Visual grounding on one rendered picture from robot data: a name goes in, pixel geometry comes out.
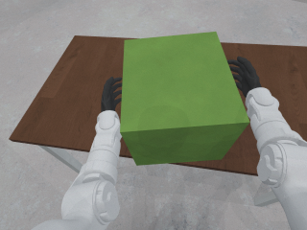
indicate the robot right hand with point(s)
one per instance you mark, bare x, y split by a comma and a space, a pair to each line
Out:
247, 78

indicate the carton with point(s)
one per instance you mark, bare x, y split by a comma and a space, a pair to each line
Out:
180, 102

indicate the left robot upper arm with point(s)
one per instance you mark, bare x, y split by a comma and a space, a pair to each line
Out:
88, 206

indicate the robot right forearm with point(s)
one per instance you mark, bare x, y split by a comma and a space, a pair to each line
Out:
267, 122

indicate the robot left forearm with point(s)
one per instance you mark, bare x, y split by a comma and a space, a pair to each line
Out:
104, 153

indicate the table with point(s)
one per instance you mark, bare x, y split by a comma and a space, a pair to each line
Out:
63, 115

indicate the right robot upper arm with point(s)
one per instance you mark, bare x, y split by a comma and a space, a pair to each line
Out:
284, 168

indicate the robot left hand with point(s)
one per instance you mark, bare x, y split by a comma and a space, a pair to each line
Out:
108, 101

